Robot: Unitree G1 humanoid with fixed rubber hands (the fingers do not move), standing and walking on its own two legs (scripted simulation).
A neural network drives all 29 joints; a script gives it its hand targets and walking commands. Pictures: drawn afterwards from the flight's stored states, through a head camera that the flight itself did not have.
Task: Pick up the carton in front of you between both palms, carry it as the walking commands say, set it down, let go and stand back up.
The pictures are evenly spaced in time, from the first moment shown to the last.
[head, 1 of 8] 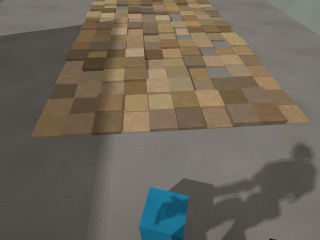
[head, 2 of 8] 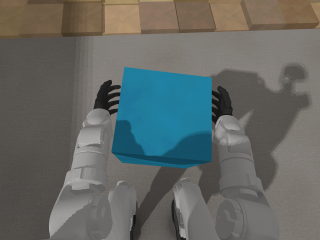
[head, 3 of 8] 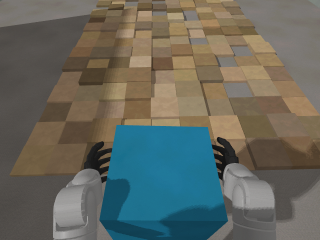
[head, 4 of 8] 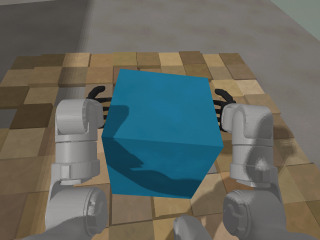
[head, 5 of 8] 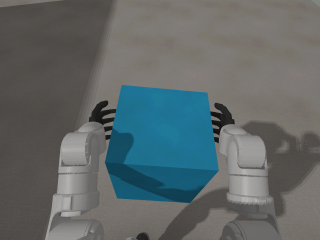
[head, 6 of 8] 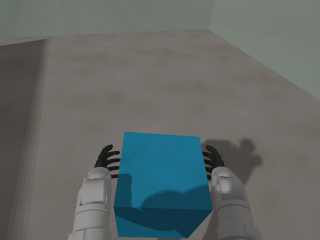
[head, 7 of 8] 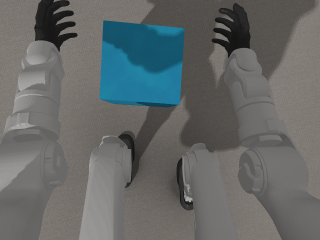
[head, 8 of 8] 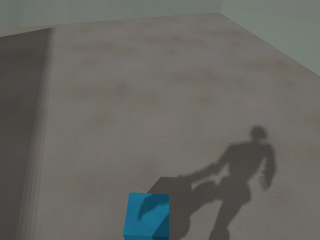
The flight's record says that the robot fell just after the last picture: no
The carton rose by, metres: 0.80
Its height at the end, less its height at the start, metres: +0.00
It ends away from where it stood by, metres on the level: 5.87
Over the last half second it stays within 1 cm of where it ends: yes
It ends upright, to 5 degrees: yes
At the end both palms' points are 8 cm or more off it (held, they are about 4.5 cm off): yes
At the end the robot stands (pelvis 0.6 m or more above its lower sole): yes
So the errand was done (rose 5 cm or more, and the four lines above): yes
